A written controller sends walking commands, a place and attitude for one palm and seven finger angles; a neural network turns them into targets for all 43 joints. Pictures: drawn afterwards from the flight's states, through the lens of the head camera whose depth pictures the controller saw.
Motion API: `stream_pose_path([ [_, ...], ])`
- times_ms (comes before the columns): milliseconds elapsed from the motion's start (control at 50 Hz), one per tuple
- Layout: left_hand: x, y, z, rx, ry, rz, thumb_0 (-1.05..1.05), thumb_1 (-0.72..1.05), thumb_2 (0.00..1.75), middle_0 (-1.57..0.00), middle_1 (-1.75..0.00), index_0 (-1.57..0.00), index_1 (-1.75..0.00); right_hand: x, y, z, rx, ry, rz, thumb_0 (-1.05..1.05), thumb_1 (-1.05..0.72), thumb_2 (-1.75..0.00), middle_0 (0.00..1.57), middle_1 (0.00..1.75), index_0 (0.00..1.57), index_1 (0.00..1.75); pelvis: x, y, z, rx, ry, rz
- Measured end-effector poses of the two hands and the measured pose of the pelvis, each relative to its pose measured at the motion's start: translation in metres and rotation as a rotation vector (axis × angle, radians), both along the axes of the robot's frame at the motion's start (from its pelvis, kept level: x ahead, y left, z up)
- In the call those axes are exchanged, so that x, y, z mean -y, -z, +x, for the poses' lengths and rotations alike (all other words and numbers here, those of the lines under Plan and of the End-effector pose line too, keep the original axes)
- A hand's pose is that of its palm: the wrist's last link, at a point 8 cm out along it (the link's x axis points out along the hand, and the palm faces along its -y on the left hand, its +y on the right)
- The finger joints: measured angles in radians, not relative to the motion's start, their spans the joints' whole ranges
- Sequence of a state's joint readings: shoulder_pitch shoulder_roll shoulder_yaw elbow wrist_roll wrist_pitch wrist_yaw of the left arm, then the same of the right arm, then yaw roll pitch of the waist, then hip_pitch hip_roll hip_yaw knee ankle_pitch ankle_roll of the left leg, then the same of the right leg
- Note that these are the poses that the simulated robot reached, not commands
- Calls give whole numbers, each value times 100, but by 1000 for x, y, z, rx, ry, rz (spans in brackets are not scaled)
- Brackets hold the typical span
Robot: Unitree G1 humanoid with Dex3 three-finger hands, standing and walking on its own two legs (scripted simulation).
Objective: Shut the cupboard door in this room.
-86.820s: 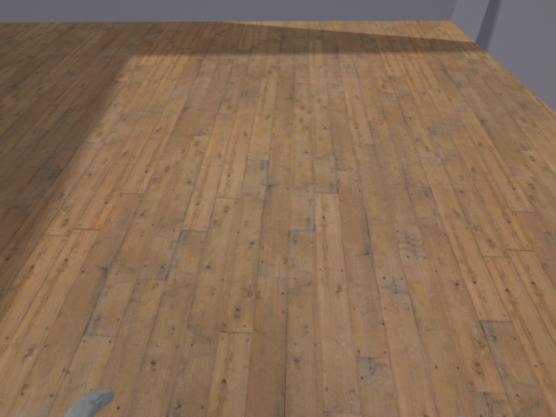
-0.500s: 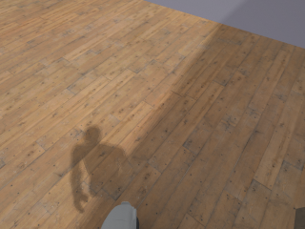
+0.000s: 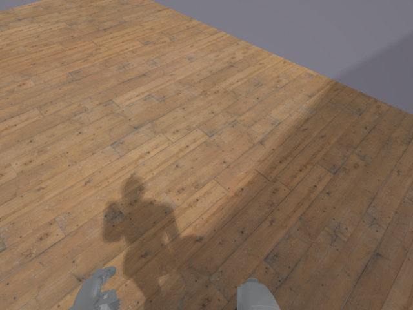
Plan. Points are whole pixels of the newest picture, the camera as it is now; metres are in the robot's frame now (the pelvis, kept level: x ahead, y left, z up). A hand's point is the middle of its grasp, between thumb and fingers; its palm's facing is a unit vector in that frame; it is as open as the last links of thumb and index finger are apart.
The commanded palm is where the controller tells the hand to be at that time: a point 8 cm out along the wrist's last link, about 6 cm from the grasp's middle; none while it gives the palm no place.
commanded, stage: turn to face it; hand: left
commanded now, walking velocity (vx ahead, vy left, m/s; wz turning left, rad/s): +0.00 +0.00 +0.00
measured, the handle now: out of the picture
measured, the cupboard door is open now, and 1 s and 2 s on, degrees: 16 16 16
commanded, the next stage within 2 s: none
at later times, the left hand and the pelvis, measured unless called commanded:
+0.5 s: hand (138, 291) +0.19 +0.15 -0.17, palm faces -0.04 -0.97 -0.24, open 7.3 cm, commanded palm none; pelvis +0.16 -0.04 +0.00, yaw -6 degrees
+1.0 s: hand (141, 211) +0.38 +0.17 -0.17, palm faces -0.37 -0.90 -0.24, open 7.4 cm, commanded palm none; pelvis +0.20 +0.00 +0.00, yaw -26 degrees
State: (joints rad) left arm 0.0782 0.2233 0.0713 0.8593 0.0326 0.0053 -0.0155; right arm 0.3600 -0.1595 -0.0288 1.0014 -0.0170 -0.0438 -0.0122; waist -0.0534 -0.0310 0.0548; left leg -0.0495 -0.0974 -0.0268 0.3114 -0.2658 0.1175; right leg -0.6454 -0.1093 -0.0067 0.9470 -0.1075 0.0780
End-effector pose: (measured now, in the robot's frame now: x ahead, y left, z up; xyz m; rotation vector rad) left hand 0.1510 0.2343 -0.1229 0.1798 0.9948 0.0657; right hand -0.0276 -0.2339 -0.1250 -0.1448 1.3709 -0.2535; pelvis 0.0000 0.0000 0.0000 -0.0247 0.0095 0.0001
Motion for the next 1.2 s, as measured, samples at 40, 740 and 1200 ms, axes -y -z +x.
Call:
stream_pose_path([
  [40,8,0,24,12,5,-3,0,91,90,-20,-30,-20,-30,2,3,2,-45,11,8,0,-91,-90,20,30,20,30,5,2,18,-2,-16,7],
  [740,-5,36,106,-328,28,46,1,91,90,-21,-30,-20,-30,24,-8,304,328,25,-75,0,-91,-90,20,30,20,30,1,13,190,-6,251,16],
  [1200,112,3,290,-39,553,137,0,91,90,-20,-30,-20,-30,30,36,79,-24,537,-40,1,-91,-90,20,30,20,30,27,23,195,17,576,7],
])
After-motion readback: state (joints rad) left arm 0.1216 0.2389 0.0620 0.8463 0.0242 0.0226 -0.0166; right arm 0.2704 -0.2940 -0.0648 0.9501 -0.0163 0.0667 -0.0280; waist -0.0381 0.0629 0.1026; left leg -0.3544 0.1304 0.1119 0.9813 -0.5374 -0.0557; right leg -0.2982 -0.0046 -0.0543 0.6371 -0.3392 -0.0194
